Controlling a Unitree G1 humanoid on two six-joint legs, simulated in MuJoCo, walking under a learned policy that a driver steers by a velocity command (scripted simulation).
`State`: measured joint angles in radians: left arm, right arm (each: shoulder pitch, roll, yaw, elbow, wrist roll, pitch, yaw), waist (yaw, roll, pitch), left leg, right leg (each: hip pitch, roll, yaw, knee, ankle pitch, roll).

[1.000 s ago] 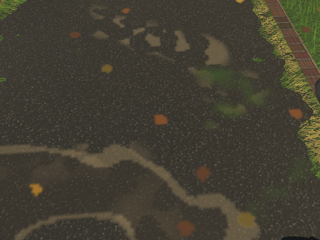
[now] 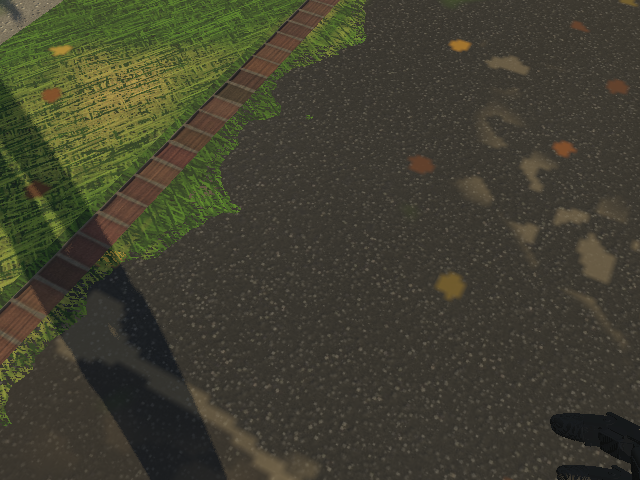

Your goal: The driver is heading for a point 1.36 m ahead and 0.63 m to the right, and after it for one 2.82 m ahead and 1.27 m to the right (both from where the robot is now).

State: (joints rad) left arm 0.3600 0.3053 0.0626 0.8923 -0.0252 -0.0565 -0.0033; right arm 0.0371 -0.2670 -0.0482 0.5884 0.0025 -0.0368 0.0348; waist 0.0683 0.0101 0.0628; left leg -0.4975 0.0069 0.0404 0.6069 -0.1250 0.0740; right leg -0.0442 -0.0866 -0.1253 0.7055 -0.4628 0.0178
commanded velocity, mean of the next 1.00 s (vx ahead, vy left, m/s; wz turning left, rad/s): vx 0.43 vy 0.00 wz -0.45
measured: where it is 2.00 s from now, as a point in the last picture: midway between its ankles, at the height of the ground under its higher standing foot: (457, 388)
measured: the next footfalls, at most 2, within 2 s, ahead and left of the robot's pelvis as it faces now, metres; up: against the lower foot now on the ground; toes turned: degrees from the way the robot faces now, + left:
right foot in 0.50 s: +0.42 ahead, -0.17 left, +0.00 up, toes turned -18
left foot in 0.94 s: +0.73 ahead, -0.10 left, +0.00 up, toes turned -36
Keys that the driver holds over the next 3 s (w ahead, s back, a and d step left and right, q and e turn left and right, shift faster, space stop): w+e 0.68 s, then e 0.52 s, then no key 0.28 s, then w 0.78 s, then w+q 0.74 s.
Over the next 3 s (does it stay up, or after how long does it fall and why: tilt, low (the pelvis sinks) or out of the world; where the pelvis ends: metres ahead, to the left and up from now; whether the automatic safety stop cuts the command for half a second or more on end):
stays up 1.07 -0.57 0.02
